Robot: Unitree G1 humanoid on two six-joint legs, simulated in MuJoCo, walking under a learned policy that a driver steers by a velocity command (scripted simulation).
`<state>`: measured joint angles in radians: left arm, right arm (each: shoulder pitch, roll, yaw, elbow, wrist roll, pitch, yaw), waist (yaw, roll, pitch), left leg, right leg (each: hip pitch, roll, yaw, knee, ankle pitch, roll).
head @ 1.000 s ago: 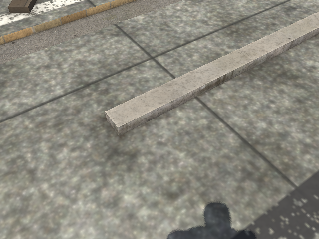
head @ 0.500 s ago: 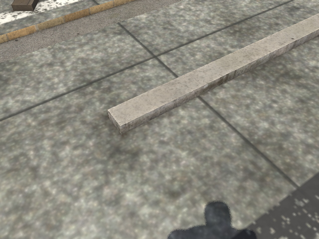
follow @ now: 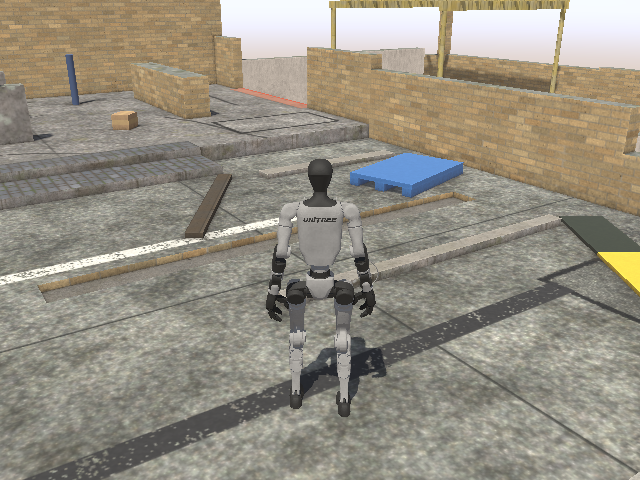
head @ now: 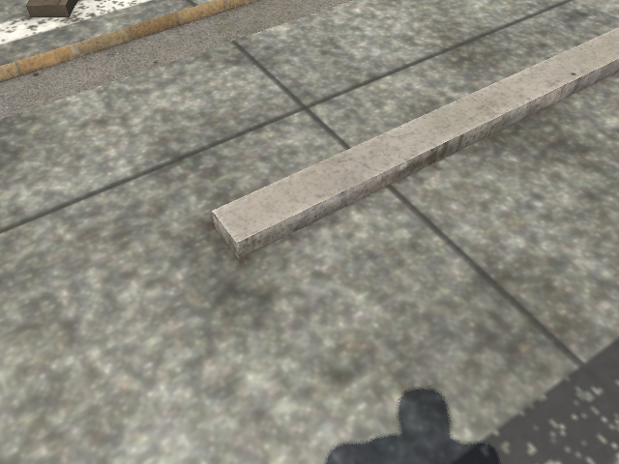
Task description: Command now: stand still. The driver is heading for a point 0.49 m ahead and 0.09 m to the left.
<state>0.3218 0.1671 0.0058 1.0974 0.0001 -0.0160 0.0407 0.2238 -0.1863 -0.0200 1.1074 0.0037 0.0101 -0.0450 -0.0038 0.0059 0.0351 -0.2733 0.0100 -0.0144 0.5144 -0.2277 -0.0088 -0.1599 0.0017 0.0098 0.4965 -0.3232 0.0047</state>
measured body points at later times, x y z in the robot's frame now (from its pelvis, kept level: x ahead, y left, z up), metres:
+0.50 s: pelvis +0.10 +0.03 +0.01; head +0.10 +0.04 +0.45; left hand +0.13 +0.29 -0.14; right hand +0.05 -0.21 -0.14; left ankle +0.04 +0.12 -0.74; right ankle +0.03 -0.11 -0.64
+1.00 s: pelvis +0.36 -0.03 +0.00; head +0.39 -0.04 +0.45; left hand +0.45 +0.23 -0.13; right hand +0.41 -0.30 -0.14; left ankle +0.30 +0.12 -0.64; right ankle +0.42 -0.11 -0.74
